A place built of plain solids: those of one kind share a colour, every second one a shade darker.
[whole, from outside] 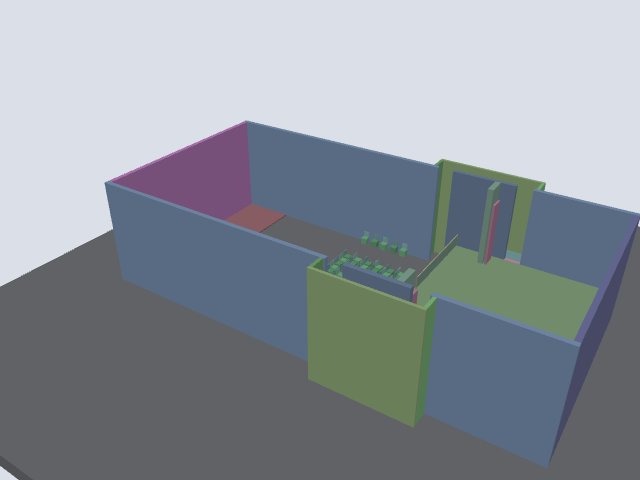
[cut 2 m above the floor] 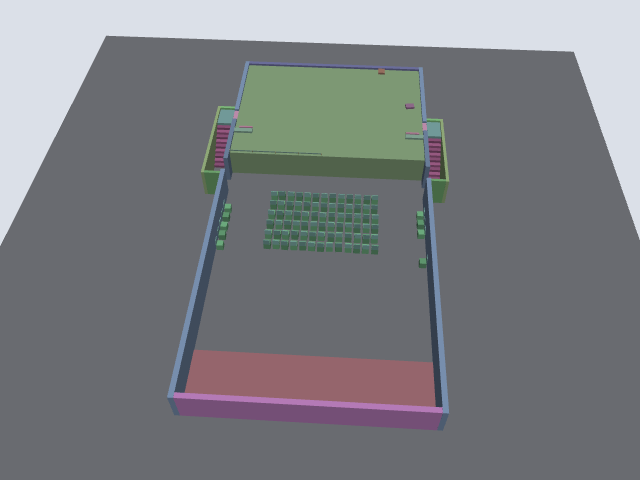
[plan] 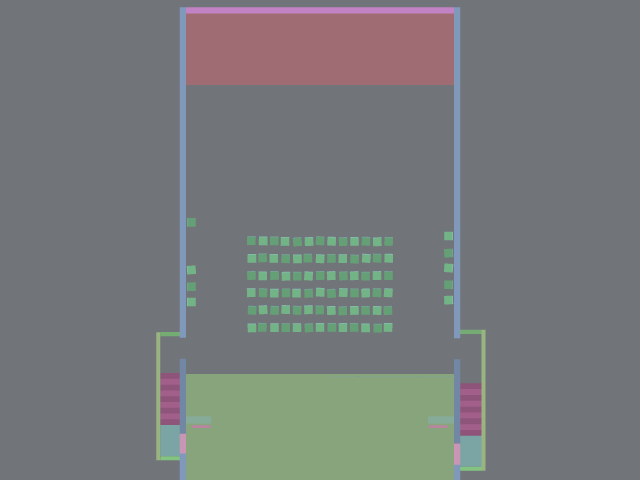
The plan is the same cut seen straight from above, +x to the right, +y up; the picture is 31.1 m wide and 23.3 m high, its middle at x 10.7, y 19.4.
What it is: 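A parish, school or music hall with a timber stage behind a plastered proscenium wall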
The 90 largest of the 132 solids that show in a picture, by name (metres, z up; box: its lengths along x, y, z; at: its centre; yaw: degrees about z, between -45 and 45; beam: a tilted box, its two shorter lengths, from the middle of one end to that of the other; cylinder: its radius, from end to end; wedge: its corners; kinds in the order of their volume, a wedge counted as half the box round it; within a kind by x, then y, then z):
{
 "boards_main_1": {"box": [13.02, 10.0, 1.9], "at": [10.7, 7.9, 0.9]},
 "wall_side_1": {"box": [0.3, 6.43, 7.09], "at": [4.04, 5.82, 3.49]},
 "wall_side_2": {"box": [0.3, 3.63, 7.09], "at": [4.04, 11.82, 3.49]},
 "wall_side_3": {"box": [0.3, 16.04, 7.09], "at": [4.04, 22.68, 3.49]},
 "wall_side_4": {"box": [0.3, 5.89, 7.09], "at": [17.36, 5.55, 3.49]},
 "wall_side_5": {"box": [0.3, 4.09, 7.09], "at": [17.36, 11.57, 3.49]},
 "wall_side_6": {"box": [0.3, 16.06, 7.09], "at": [17.36, 22.66, 3.49]},
 "wall_back_1": {"box": [13.02, 0.3, 7.09], "at": [10.7, 2.75, 3.49]},
 "wall_rear_1": {"box": [13.02, 0.3, 7.09], "at": [10.7, 30.54, 3.49]},
 "wall_pass_out_1": {"box": [0.2, 6.22, 7.09], "at": [2.85, 11.82, 3.49]},
 "wall_pass_out_2": {"box": [0.2, 6.84, 7.09], "at": [18.64, 11.62, 3.49]},
 "step_1": {"box": [0.94, 0.56, 1.72], "at": [3.42, 10.42, 0.81]},
 "step_2": {"box": [0.94, 0.56, 1.53], "at": [3.42, 10.7, 0.72]},
 "step_3": {"box": [0.94, 0.56, 1.35], "at": [3.42, 10.98, 0.62]},
 "step_4": {"box": [0.94, 0.56, 1.16], "at": [3.42, 11.26, 0.53]},
 "step_5": {"box": [0.94, 0.56, 0.98], "at": [3.42, 11.54, 0.44]},
 "step_6": {"box": [0.94, 0.56, 0.79], "at": [3.42, 11.82, 0.35]},
 "step_7": {"box": [0.94, 0.56, 0.61], "at": [3.42, 12.1, 0.25]},
 "step_8": {"box": [0.94, 0.56, 0.42], "at": [3.42, 12.38, 0.16]},
 "step_9": {"box": [0.94, 0.56, 0.24], "at": [3.42, 12.66, 0.07]},
 "step_10": {"box": [1.03, 0.57, 1.72], "at": [18.02, 9.89, 0.81]},
 "step_11": {"box": [1.03, 0.57, 1.53], "at": [18.02, 10.18, 0.72]},
 "step_12": {"box": [1.03, 0.57, 1.35], "at": [18.02, 10.46, 0.62]},
 "step_13": {"box": [1.03, 0.57, 1.16], "at": [18.02, 10.75, 0.53]},
 "step_14": {"box": [1.03, 0.57, 0.98], "at": [18.02, 11.03, 0.44]},
 "step_15": {"box": [1.03, 0.57, 0.79], "at": [18.02, 11.31, 0.35]},
 "step_16": {"box": [1.03, 0.57, 0.61], "at": [18.02, 11.6, 0.25]},
 "step_17": {"box": [1.03, 0.57, 0.42], "at": [18.02, 11.88, 0.16]},
 "step_18": {"box": [1.03, 0.57, 0.24], "at": [18.02, 12.16, 0.07]},
 "floor_rear_1": {"box": [13.02, 3.47, 0.15], "at": [10.7, 28.66, 0.02]},
 "boards_pass_1": {"box": [0.94, 1.51, 1.9], "at": [3.42, 9.67, 0.9]},
 "boards_pass_2": {"box": [1.03, 1.5, 1.9], "at": [18.02, 9.15, 0.9]},
 "wall_pass_end_1": {"box": [0.94, 0.2, 7.09], "at": [3.42, 8.81, 3.49]},
 "wall_pass_end_2": {"box": [0.94, 0.2, 7.09], "at": [3.42, 14.83, 3.49]},
 "wall_pass_end_3": {"box": [1.03, 0.2, 7.09], "at": [18.02, 8.3, 3.49]},
 "wall_pass_end_4": {"box": [1.03, 0.2, 7.09], "at": [18.02, 14.94, 3.49]},
 "wall_pros_1": {"box": [1.23, 0.36, 5.23], "at": [4.81, 10.67, 4.42]},
 "wall_pros_2": {"box": [1.27, 0.36, 5.23], "at": [16.57, 10.67, 4.42]},
 "chair_seat_1": {"box": [0.42, 0.42, 0.45], "at": [7.36, 16.84, 0.23], "yaw": 0.7},
 "chair_seat_2": {"box": [0.42, 0.42, 0.45], "at": [7.37, 17.67, 0.23], "yaw": 1.8},
 "chair_seat_3": {"box": [0.42, 0.42, 0.45], "at": [7.4, 15.13, 0.23], "yaw": 1.8},
 "chair_seat_4": {"box": [0.42, 0.42, 0.45], "at": [7.4, 15.99, 0.23], "yaw": -2.6},
 "chair_seat_5": {"box": [0.42, 0.42, 0.45], "at": [7.9, 15.16, 0.23], "yaw": -1.2},
 "chair_seat_6": {"box": [0.42, 0.42, 0.45], "at": [7.92, 17.65, 0.23]},
 "chair_seat_7": {"box": [0.42, 0.42, 0.45], "at": [7.94, 16.01, 0.23], "yaw": 2.2},
 "chair_seat_8": {"box": [0.42, 0.42, 0.45], "at": [7.94, 16.83, 0.23], "yaw": -1.7},
 "chair_seat_9": {"box": [0.42, 0.42, 0.45], "at": [8.48, 16.82, 0.23], "yaw": -0.7},
 "chair_seat_10": {"box": [0.42, 0.42, 0.45], "at": [8.49, 15.14, 0.23], "yaw": -0.4},
 "chair_seat_11": {"box": [0.42, 0.42, 0.45], "at": [8.49, 15.98, 0.23], "yaw": -2.8},
 "chair_seat_12": {"box": [0.42, 0.42, 0.45], "at": [8.5, 17.67, 0.23], "yaw": 1.0},
 "chair_seat_13": {"box": [0.42, 0.42, 0.45], "at": [9.03, 15.14, 0.23], "yaw": 0.6},
 "chair_seat_14": {"box": [0.42, 0.42, 0.45], "at": [9.04, 16.02, 0.23], "yaw": -1.4},
 "chair_seat_15": {"box": [0.42, 0.42, 0.45], "at": [9.05, 16.83, 0.23], "yaw": 0.2},
 "chair_seat_16": {"box": [0.42, 0.42, 0.45], "at": [9.05, 17.64, 0.23], "yaw": 1.7},
 "chair_seat_17": {"box": [0.42, 0.42, 0.45], "at": [9.56, 16.82, 0.23], "yaw": 0.1},
 "chair_seat_18": {"box": [0.42, 0.42, 0.45], "at": [9.58, 15.14, 0.23], "yaw": 0.1},
 "chair_seat_19": {"box": [0.42, 0.42, 0.45], "at": [9.59, 15.98, 0.23], "yaw": -0.9},
 "chair_seat_20": {"box": [0.42, 0.42, 0.45], "at": [9.59, 17.64, 0.23], "yaw": 0.3},
 "chair_seat_21": {"box": [0.42, 0.42, 0.45], "at": [10.14, 16.01, 0.23], "yaw": 1.6},
 "chair_seat_22": {"box": [0.42, 0.42, 0.45], "at": [10.14, 17.65, 0.23], "yaw": -3.9},
 "chair_seat_23": {"box": [0.42, 0.42, 0.45], "at": [10.15, 16.81, 0.23], "yaw": 2.8},
 "chair_seat_24": {"box": [0.42, 0.42, 0.45], "at": [10.16, 15.13, 0.23], "yaw": 3.5},
 "chair_seat_25": {"box": [0.42, 0.42, 0.45], "at": [10.69, 16.0, 0.23], "yaw": 0.6},
 "chair_seat_26": {"box": [0.42, 0.42, 0.45], "at": [10.7, 15.15, 0.23], "yaw": 0.4},
 "chair_seat_27": {"box": [0.42, 0.42, 0.45], "at": [10.71, 16.86, 0.23], "yaw": -2.1},
 "chair_seat_28": {"box": [0.42, 0.42, 0.45], "at": [10.71, 17.67, 0.23], "yaw": 1.1},
 "chair_seat_29": {"box": [0.42, 0.42, 0.45], "at": [11.25, 15.97, 0.23], "yaw": 2.7},
 "chair_seat_30": {"box": [0.42, 0.42, 0.45], "at": [11.25, 16.81, 0.23], "yaw": 4.6},
 "chair_seat_31": {"box": [0.42, 0.42, 0.45], "at": [11.28, 15.15, 0.23], "yaw": 0.4},
 "chair_seat_32": {"box": [0.42, 0.42, 0.45], "at": [11.8, 15.96, 0.23], "yaw": 1.0},
 "chair_seat_33": {"box": [0.42, 0.42, 0.45], "at": [11.81, 15.15, 0.23], "yaw": 0.6},
 "chair_seat_34": {"box": [0.42, 0.42, 0.45], "at": [11.83, 16.84, 0.23], "yaw": -2.7},
 "chair_seat_35": {"box": [0.42, 0.42, 0.45], "at": [12.35, 15.15, 0.23], "yaw": 0.4},
 "chair_seat_36": {"box": [0.42, 0.42, 0.45], "at": [12.37, 15.98, 0.23], "yaw": 1.5},
 "chair_seat_37": {"box": [0.42, 0.42, 0.45], "at": [12.38, 16.83, 0.23], "yaw": 1.2},
 "chair_seat_38": {"box": [0.42, 0.42, 0.45], "at": [12.91, 15.13, 0.23], "yaw": 0.4},
 "chair_seat_39": {"box": [0.42, 0.42, 0.45], "at": [12.91, 15.98, 0.23], "yaw": 1.0},
 "chair_seat_40": {"box": [0.42, 0.42, 0.45], "at": [12.92, 16.82, 0.23], "yaw": 0.7},
 "chair_seat_41": {"box": [0.42, 0.42, 0.45], "at": [13.46, 16.84, 0.23], "yaw": -2.2},
 "chair_seat_42": {"box": [0.42, 0.42, 0.45], "at": [13.47, 15.97, 0.23], "yaw": -2.0},
 "chair_seat_43": {"box": [0.42, 0.42, 0.45], "at": [13.5, 15.12, 0.23], "yaw": 1.2},
 "chair_seat_44": {"box": [0.42, 0.42, 0.45], "at": [13.99, 15.97, 0.23], "yaw": 2.1},
 "chair_seat_45": {"box": [0.42, 0.42, 0.45], "at": [14.0, 15.15, 0.23], "yaw": -1.3},
 "chair_seat_46": {"box": [0.42, 0.42, 0.45], "at": [14.01, 16.83, 0.23], "yaw": -3.0},
 "boards_sill_1": {"box": [0.3, 0.97, 1.9], "at": [4.04, 9.52, 0.9]},
 "boards_sill_2": {"box": [0.3, 1.04, 1.9], "at": [17.36, 9.01, 0.9]},
 "drape_1": {"box": [0.91, 0.14, 4.21], "at": [4.93, 10.34, 3.91]},
 "drape_2": {"box": [0.91, 0.14, 4.21], "at": [16.44, 10.34, 3.91]},
 "crate_1": {"box": [0.6, 0.45, 0.56], "at": [5.02, 7.32, 2.13], "yaw": 7.8},
 "guard_cloth_1": {"box": [6.15, 0.025, 0.75], "at": [14.13, 12.77, 2.29]}
}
